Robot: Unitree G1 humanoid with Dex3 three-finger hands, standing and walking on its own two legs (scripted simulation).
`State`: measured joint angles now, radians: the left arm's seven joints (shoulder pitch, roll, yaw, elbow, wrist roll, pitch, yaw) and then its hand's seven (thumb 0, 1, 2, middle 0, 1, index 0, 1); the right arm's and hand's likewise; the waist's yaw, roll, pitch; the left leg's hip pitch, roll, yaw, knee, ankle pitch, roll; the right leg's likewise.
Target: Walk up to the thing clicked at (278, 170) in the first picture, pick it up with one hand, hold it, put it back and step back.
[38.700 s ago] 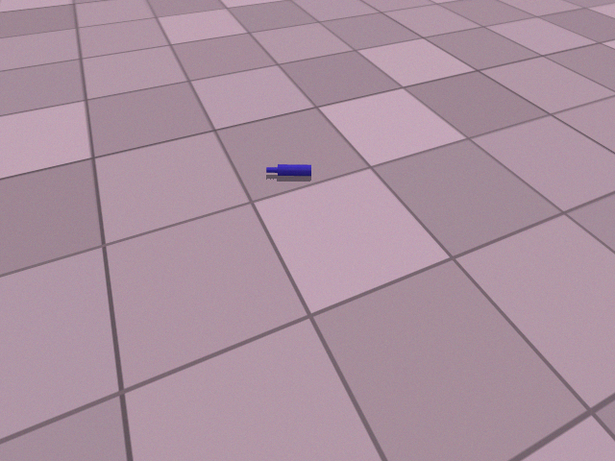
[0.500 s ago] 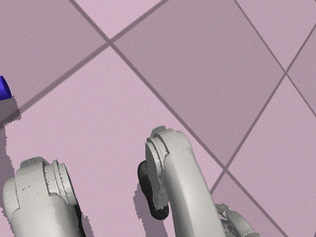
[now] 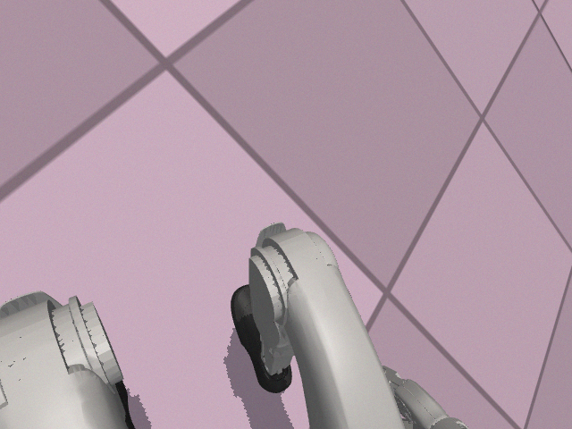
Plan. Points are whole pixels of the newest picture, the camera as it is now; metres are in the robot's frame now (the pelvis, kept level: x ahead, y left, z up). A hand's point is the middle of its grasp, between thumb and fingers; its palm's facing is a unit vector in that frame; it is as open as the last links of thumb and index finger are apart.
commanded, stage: rest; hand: left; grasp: from above
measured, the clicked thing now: out of the picture +0.45 +0.38 -0.28
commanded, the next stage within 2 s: open in 0.30 s
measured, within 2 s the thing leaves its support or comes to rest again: rests again in 0.06 s
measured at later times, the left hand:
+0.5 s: hand out of the picture +0.45 +0.35 -0.24, palm faces -0.42 -0.17 -0.89, open 8.6 cm
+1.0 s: hand out of the picture +0.45 +0.35 -0.23, palm faces -0.42 -0.18 -0.89, open 12.6 cm
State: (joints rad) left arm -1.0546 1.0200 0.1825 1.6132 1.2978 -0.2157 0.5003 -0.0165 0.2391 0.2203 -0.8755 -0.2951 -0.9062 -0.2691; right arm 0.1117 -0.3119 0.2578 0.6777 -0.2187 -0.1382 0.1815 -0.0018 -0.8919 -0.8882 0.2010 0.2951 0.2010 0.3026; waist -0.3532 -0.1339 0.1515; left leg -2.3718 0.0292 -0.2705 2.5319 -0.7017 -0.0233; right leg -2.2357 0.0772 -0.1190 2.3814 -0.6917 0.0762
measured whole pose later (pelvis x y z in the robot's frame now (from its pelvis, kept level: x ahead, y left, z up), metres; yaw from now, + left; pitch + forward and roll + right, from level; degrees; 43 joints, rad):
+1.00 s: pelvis -0.01 +0.00 +0.00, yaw -2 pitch +26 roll -15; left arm -1.08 1.10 0.12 1.69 1.26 -0.23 0.51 0.00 -0.25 0.77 -0.30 -0.80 -0.31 -0.79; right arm 0.10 -0.34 0.34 0.64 -0.24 -0.19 0.20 0.00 -0.89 -0.89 0.20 0.30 0.20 0.30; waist -0.37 -0.16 0.18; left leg -2.35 0.04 -0.30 2.54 -0.69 -0.01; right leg -2.20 0.09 -0.15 2.36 -0.66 0.08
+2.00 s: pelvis -0.01 +0.00 +0.04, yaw +3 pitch +32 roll -12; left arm -1.04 0.90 0.02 1.27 1.12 -0.07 0.12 0.00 -0.51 1.00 -0.08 -1.00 -0.08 -1.00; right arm 0.13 -0.31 0.14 0.61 -0.12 -0.03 0.18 0.00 -0.90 -0.90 0.20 0.29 0.20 0.30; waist -0.24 0.02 -0.02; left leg -2.29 0.03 -0.20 2.36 -0.66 0.00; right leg -2.16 0.04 -0.08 2.25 -0.67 0.07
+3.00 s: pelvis -0.01 +0.00 +0.13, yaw +8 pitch +35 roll -8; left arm -0.48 0.64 0.14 0.60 0.65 -0.02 -0.05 0.00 0.59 0.84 -0.21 -0.35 -0.21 -0.35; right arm 0.18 -0.30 0.00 0.61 -0.03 0.06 0.08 0.00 -0.90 -0.89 0.20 0.29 0.20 0.30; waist -0.09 0.02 -0.15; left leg -2.06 0.04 -0.13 2.09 -0.65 -0.01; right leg -1.96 0.01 -0.05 2.02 -0.67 0.06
